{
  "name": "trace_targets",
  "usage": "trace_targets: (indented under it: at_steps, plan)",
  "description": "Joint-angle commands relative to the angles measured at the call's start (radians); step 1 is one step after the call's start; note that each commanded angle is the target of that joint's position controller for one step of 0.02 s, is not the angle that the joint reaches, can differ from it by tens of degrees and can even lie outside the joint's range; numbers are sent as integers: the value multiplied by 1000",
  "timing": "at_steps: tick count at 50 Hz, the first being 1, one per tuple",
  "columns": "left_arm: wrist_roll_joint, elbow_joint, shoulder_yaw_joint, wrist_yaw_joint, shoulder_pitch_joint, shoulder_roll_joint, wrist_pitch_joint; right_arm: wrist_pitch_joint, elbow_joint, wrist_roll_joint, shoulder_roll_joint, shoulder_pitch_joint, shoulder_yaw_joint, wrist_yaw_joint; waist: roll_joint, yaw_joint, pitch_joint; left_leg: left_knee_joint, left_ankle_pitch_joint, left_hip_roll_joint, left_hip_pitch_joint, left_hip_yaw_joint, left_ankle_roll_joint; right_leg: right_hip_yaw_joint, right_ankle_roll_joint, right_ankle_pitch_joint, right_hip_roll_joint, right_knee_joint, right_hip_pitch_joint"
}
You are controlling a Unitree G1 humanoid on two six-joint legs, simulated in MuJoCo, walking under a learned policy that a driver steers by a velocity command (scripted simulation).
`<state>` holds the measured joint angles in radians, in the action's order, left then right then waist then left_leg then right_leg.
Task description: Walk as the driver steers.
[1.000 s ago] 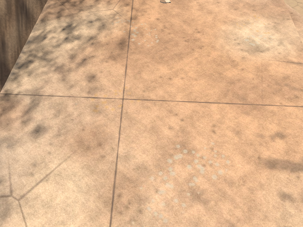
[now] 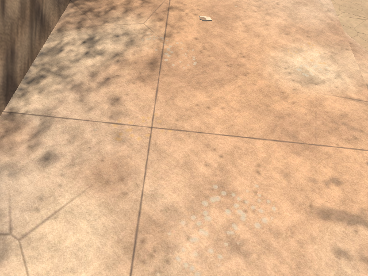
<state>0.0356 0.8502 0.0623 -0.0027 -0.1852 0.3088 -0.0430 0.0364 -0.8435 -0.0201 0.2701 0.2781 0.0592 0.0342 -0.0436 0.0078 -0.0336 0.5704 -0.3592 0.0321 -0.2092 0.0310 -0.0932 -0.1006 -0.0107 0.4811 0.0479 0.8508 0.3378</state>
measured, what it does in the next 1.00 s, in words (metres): walks ahead: right foot, then left foot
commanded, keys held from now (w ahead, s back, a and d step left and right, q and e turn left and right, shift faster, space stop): w+q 0.12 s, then w+e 0.64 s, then no key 0.24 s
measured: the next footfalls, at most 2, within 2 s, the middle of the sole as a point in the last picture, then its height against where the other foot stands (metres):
right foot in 0.46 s outside the picture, level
left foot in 0.96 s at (162, 225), level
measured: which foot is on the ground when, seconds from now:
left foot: down 0.00-0.48, up 0.50-0.94, down 0.96-1.00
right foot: up 0.00-0.44, down 0.46-0.98, up 1.00-1.00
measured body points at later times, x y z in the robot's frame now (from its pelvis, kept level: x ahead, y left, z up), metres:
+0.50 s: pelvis +0.24 +0.00 -0.02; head +0.27 +0.00 +0.43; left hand +0.39 +0.25 -0.13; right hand +0.21 -0.26 -0.16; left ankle -0.01 +0.07 -0.69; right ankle +0.34 -0.05 -0.73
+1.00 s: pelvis +0.52 +0.01 -0.01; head +0.56 +0.00 +0.44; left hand +0.55 +0.28 -0.14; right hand +0.67 -0.26 -0.11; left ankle +0.66 +0.06 -0.73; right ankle +0.35 -0.05 -0.70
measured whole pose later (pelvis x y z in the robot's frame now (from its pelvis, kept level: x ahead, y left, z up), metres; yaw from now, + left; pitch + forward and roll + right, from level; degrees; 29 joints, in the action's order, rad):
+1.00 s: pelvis +0.52 +0.01 -0.01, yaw -13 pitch +1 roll -1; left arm -0.01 0.91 0.05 -0.02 -0.40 0.27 0.05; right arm -0.09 -0.75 -0.04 0.24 0.04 -0.01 0.00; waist 0.01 -0.08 -0.09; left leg 0.51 -0.06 0.03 -0.46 0.02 -0.06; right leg 0.15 -0.07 0.48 -0.16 0.74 0.11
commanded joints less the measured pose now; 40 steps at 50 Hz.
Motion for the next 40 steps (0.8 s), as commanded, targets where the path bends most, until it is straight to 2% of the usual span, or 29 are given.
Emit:
trace_targets:
  at_steps: [1, 2, 3, 4, 7, 9, 11, 14, 17, 18, 20, 21, 22, 23, 24, 25, 26, 27, 28, 29, 30, 33, 36, 38, 40]
  plan:
    - [-17, -126, 17, 23, 140, 115, 52, -22, 40, 7, 179, 46, 36, -32, 174, 13, -150, -511, -389, -292, 102, -548, -152, 122, 9, -145, 17, 148, 405]
    - [1, -99, 19, 27, 102, 115, 60, -35, 48, 12, 174, 24, 34, -36, 165, 1, -120, -493, -227, -239, 137, -465, -128, 118, 15, -204, 19, 136, 373]
    - [17, -76, 16, 33, 73, 108, 61, -49, 46, 10, 150, 32, 28, -35, 146, 1, -84, -472, -88, -203, 166, -402, -119, 109, 19, -253, 16, 147, 349]
    - [19, -73, 14, 36, 66, 93, 60, -63, 35, 13, 141, 63, 25, -29, 124, 3, -52, -452, 9, -192, 201, -376, -117, 107, 19, -280, 9, 155, 348]
    - [12, -80, 6, 37, 86, 63, 52, -84, 3, 18, 142, 140, 27, -23, 123, 16, -39, -436, 128, -186, 254, -339, -123, 92, 33, -325, 10, 127, 406]
    - [11, -84, 3, 41, 120, 55, 54, -91, -19, 13, 118, 183, 18, -27, 141, 40, -57, -453, 182, -188, 274, -311, -120, 71, 41, -354, 22, 83, 441]
    - [8, -100, 0, 44, 173, 52, 56, -94, -36, 7, 114, 213, 13, -32, 142, 65, -74, -455, 281, -192, 301, -278, -113, 51, 41, -366, 24, 39, 469]
    - [2, -125, -12, 53, 235, 36, 64, -102, -56, 0, 114, 228, 6, -36, 138, 80, -90, -447, 449, -196, 315, -209, -102, 23, 18, -378, 9, -49, 448]
    - [-3, -150, -24, 61, 271, 22, 72, -111, -81, -6, 109, 233, -2, -44, 140, 78, -116, -452, 593, -222, 324, -149, -93, 0, -34, -377, -14, -156, 388]
    - [-5, -154, -26, 60, 264, 22, 73, -113, -87, -8, 110, 223, -4, -48, 140, 66, -118, -448, 664, -232, 328, -128, -85, -7, -58, -369, -27, -189, 350]
    - [-9, -136, -22, 50, 181, 32, 74, -119, -89, -11, 120, 177, -7, -56, 145, 12, -70, -352, 1023, -232, 326, -64, -56, -35, -108, -332, -88, -237, 185]
    - [-11, -108, -14, 43, 88, 50, 77, -119, -91, -17, 132, 167, -6, -60, 150, -32, -13, -231, 1198, -233, 341, -44, -42, -39, -126, -304, -123, -241, 83]
    - [-16, -60, -1, 35, -60, 73, 82, -114, -91, -23, 149, 154, -2, -62, 152, -92, 69, -48, 1277, -227, 346, -27, -29, -35, -143, -280, -157, -271, -48]
    - [-10, -14, 11, 26, -211, 89, 90, -111, -88, -16, 162, 135, 0, -62, 128, -166, 143, 176, 1167, -205, 245, 7, -13, 0, -166, -319, -141, -346, -255]
    - [9, 7, 39, 10, -336, 182, 87, -120, -53, 0, 113, 155, -18, -55, -3, -183, 243, 514, 794, -133, -16, 45, 17, 333, -252, -116, 83, -383, -508]
    - [-6, 6, 50, 15, -302, 214, 79, -131, -33, 7, 75, 175, -17, -40, -205, -106, 286, 852, -81, 95, -345, -7, 56, 897, -385, -166, 290, -548, -642]
    - [-35, -1, 52, 26, -198, 202, 81, -139, -9, -12, 123, 114, -13, -38, -79, -78, 201, 906, -34, 21, -443, -138, 31, 860, -389, -173, 271, -580, -567]
    - [-35, -18, 43, 26, -137, 150, 82, -152, 8, -8, 131, 47, -15, -31, 1, -68, 109, 865, 41, -32, -456, -135, 28, 712, -376, -220, 252, -590, -443]
    - [-28, -14, 30, 24, -117, 97, 84, -157, 17, -7, 121, 22, -18, -29, 77, -38, 30, 781, 73, -72, -428, -119, 28, 607, -341, -320, 210, -615, -314]
    - [-25, -4, 21, 19, -111, 71, 90, -146, 32, -17, 110, 1, -18, -27, 88, -11, -1, 717, 73, -95, -390, -119, 41, 541, -315, -400, 163, -624, -230]
    - [-25, -1, 15, 15, -102, 60, 96, -127, 32, -28, 93, 13, -24, -24, 77, 14, -1, 675, 70, -106, -350, -112, 58, 484, -296, -462, 124, -637, -179]
    - [-36, 11, 24, 12, -143, 94, 115, -89, 57, -37, 64, -5, -32, -18, 43, 25, 1, 547, 84, -119, -352, -69, 105, 404, -295, -554, 79, -660, -123]
    - [-39, 17, 27, 9, -192, 102, 113, -82, 120, -34, 60, -160, -37, -14, 22, -15, -38, 362, 214, -121, -414, -32, 144, 381, -261, -560, 39, -681, -113]
    - [-40, 22, 29, 8, -236, 100, 107, -83, 147, -29, 52, -238, -42, -9, 6, -51, -28, 247, 311, -104, -421, -24, 151, 374, -220, -619, 19, -654, -157]
    - [-40, 33, 27, 1, -274, 95, 102, -88, 160, -21, 42, -279, -49, -7, -1, -73, -15, 154, 369, -74, -401, -4, 144, 336, -177, -856, 8, -591, -215]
